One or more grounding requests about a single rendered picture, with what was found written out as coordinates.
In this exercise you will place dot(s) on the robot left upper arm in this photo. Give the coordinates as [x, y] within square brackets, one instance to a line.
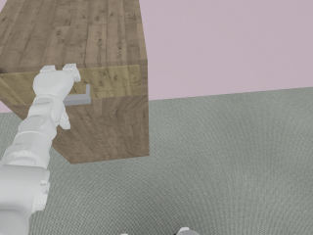
[24, 190]

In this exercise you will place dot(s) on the cabinet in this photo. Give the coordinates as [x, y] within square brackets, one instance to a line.
[90, 34]

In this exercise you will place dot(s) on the right robot shin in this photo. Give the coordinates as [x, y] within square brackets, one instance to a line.
[183, 229]

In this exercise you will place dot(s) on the handle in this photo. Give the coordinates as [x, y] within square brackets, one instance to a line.
[78, 99]

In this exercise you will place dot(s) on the drawer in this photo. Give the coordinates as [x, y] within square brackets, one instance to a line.
[104, 82]

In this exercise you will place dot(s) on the robot left forearm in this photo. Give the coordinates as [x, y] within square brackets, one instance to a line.
[35, 135]

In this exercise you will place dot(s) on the left robot hand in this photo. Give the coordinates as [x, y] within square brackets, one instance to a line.
[58, 83]

